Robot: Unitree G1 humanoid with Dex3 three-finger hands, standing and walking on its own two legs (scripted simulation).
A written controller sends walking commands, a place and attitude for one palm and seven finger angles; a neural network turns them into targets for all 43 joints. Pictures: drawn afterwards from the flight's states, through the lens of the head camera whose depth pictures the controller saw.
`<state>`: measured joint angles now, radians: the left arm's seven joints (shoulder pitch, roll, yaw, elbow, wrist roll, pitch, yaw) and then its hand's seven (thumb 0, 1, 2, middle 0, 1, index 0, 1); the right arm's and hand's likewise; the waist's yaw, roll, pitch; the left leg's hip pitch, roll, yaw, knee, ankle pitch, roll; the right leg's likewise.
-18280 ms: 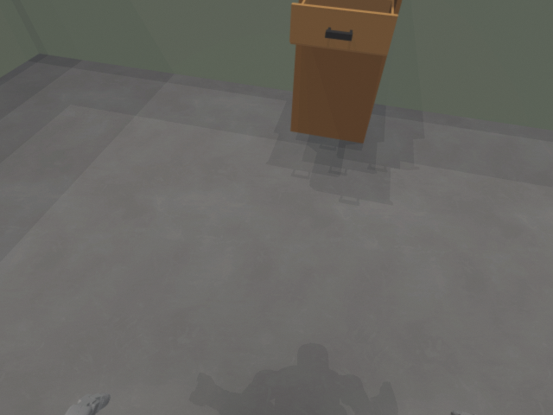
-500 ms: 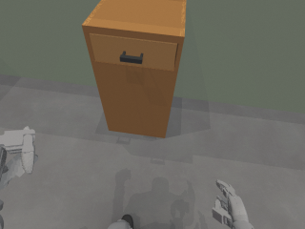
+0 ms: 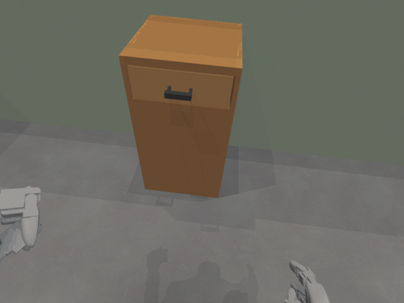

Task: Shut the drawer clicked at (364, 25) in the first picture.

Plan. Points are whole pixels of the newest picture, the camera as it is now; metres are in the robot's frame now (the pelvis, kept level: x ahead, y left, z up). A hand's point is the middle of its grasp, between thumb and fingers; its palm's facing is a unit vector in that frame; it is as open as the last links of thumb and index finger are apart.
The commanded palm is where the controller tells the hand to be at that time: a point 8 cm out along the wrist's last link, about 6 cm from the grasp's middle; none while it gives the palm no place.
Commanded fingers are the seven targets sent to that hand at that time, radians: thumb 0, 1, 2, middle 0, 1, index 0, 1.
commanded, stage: stop stepping back and stand still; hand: left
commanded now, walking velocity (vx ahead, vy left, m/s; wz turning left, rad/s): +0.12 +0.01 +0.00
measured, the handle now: (178, 92) +0.84 +0.12 -0.04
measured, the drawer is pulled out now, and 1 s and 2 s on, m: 0.00 0.00 0.00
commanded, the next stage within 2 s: let the arm hang, fingers relaxed in 0.22 s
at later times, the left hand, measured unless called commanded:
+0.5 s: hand (87, 289) +0.17 +0.24 -0.08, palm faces +0.04 -0.92 -0.38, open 3.0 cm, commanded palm none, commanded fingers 0.00 0.90 0.90 -1.00 -1.17 -1.00 -1.17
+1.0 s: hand out of the picture -0.08 +0.19 -0.16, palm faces +0.04 -0.97 -0.23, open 6.4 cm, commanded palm none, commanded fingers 0.00 0.90 0.90 -0.20 -0.30 -0.20 -0.30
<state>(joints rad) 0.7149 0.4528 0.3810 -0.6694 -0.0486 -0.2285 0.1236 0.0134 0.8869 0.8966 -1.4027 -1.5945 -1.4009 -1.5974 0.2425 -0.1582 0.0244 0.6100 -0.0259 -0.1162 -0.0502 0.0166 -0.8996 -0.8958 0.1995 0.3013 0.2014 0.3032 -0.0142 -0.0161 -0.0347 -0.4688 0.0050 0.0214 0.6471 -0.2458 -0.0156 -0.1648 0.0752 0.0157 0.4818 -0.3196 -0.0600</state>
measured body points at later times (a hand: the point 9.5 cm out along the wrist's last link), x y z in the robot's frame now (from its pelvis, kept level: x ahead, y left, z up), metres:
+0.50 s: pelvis -0.01 +0.01 -0.01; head +0.00 +0.00 +0.44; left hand +0.17 +0.29 -0.06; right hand +0.14 -0.26 -0.12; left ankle +0.05 +0.11 -0.73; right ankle -0.04 -0.09 -0.73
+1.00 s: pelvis -0.01 +0.01 +0.01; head +0.01 +0.00 +0.46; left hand -0.08 +0.24 -0.15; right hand -0.02 -0.21 -0.16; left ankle +0.05 +0.11 -0.73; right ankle -0.04 -0.09 -0.73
